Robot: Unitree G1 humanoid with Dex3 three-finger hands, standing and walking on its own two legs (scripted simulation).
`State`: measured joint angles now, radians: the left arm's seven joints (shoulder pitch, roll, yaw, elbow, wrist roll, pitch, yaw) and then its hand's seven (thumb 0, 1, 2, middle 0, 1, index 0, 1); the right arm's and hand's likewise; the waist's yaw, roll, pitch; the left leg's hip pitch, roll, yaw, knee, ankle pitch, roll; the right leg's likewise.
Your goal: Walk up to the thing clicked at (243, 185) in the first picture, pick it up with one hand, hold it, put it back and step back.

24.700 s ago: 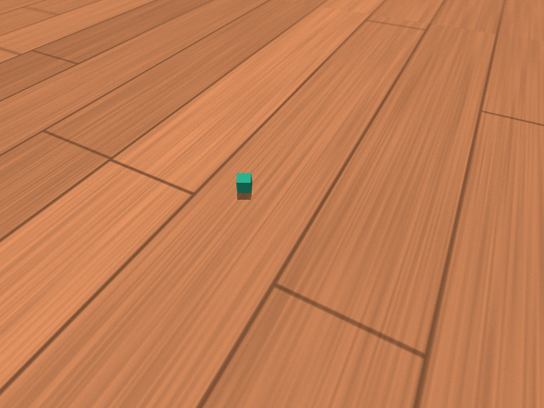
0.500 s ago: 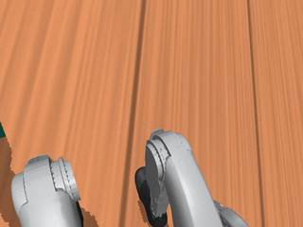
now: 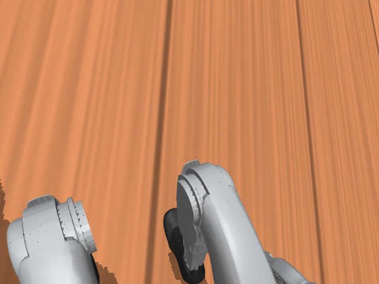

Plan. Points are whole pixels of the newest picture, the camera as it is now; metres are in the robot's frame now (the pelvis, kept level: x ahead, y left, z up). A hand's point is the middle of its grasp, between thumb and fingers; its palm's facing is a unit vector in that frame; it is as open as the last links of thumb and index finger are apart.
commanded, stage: open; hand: left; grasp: from above
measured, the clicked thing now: out of the picture +0.41 +0.36 -0.26
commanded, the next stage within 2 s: withdraw in 0.64 s
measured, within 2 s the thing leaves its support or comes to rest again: neither
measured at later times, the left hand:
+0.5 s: hand out of the picture +0.40 +0.35 -0.23, palm faces -0.42 -0.18 -0.89, open 13.2 cm
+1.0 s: hand out of the picture +0.42 +0.36 -0.19, palm faces -0.33 -0.14 -0.93, open 13.7 cm
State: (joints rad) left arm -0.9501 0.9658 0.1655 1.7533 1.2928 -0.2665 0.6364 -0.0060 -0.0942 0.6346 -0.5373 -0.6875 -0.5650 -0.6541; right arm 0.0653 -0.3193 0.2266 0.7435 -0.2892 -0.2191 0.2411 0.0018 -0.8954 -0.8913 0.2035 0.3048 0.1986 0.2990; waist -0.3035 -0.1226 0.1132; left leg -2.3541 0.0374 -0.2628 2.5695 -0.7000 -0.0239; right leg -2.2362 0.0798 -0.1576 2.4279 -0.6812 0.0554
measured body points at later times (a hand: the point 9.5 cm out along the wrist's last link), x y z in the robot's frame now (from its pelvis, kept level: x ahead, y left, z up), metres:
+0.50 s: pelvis +0.00 +0.00 +0.00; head +0.25 +0.13 +0.35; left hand +0.42 +0.36 -0.18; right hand +0.09 -0.26 -0.07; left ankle +0.07 +0.13 -0.26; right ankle +0.11 -0.12 -0.26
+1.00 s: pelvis +0.01 +0.00 +0.01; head +0.24 +0.12 +0.37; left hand +0.43 +0.36 -0.14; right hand +0.09 -0.26 -0.07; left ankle +0.07 +0.13 -0.26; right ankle +0.11 -0.12 -0.26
